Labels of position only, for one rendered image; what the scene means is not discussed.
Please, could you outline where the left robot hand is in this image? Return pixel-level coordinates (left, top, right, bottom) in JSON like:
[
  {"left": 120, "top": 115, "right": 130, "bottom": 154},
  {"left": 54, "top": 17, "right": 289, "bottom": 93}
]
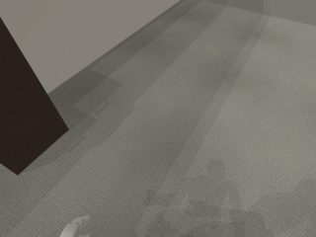
[{"left": 59, "top": 215, "right": 91, "bottom": 237}]

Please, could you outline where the cabinet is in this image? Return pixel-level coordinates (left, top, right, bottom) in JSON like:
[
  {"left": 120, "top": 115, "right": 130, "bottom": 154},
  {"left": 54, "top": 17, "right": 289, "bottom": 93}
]
[{"left": 0, "top": 17, "right": 68, "bottom": 175}]

